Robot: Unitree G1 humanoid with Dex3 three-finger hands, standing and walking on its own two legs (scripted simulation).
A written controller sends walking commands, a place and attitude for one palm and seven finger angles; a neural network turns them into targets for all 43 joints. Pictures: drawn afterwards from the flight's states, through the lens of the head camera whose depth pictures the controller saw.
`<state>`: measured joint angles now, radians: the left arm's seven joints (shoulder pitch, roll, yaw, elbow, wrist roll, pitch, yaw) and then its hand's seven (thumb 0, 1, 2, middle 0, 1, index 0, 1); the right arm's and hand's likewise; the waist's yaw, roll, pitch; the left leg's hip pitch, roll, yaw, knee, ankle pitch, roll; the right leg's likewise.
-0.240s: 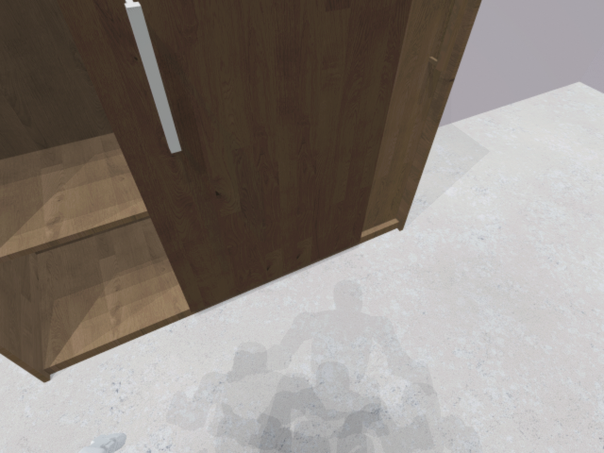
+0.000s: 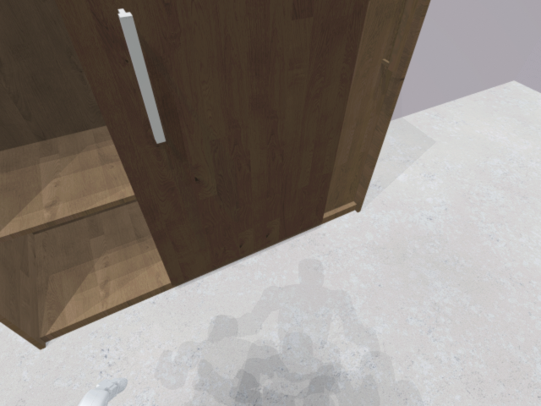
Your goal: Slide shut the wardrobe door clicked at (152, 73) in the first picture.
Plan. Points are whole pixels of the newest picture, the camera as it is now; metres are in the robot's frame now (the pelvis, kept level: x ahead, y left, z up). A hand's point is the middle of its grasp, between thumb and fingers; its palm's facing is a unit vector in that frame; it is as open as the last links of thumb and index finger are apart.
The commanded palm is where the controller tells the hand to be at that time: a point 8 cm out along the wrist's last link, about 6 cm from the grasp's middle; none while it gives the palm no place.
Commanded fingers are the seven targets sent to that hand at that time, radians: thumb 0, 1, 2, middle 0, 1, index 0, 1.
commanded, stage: stand and wait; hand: right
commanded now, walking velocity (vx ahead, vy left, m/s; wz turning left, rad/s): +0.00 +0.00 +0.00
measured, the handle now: (143, 82) +0.70 +0.32 +0.13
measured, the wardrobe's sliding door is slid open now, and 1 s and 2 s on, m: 0.48 0.48 0.48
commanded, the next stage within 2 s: look at it before walking up in 0.58 s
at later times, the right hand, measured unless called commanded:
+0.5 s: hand out of the picture +0.06 -0.24 -0.15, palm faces -0.02 +0.94 -0.34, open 7.4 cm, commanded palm none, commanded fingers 0.00 -0.90 -0.90 0.20 0.30 0.20 0.30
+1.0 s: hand out of the picture +0.07 -0.23 -0.15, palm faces -0.02 +0.94 -0.33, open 7.4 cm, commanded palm none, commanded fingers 0.00 -0.90 -0.90 0.20 0.30 0.20 0.30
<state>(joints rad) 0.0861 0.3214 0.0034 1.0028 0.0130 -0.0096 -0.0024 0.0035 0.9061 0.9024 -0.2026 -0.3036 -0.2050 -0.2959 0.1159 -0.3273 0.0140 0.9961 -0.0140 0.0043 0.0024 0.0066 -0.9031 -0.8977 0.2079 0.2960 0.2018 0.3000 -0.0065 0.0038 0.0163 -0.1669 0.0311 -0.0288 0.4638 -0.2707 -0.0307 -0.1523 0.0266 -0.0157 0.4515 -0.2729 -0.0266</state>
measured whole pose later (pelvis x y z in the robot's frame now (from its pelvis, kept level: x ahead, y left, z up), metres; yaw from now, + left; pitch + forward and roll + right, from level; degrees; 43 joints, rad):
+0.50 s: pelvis -0.01 +0.01 +0.00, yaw +0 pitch -2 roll +0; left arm 0.13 0.35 0.01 1.10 0.01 0.00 0.00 0.00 0.91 0.90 -0.20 -0.30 -0.20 -0.30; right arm 0.14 -0.34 0.00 1.08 -0.01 0.00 0.00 0.01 -0.90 -0.90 0.21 0.30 0.20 0.30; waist 0.00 0.00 0.04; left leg -0.15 0.01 -0.02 0.41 -0.23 -0.01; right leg -0.13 0.00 -0.01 0.39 -0.23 0.00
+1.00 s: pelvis -0.01 +0.02 +0.01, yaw +0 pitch -2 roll +0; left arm 0.12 0.34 0.00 1.11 0.01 -0.01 0.00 0.00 0.91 0.90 -0.20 -0.30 -0.20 -0.30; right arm 0.13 -0.33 0.00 1.08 -0.01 -0.01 0.00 0.01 -0.90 -0.90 0.21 0.30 0.20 0.30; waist 0.00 0.00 0.03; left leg -0.14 0.00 -0.02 0.38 -0.21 0.00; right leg -0.13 0.00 -0.01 0.36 -0.21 0.00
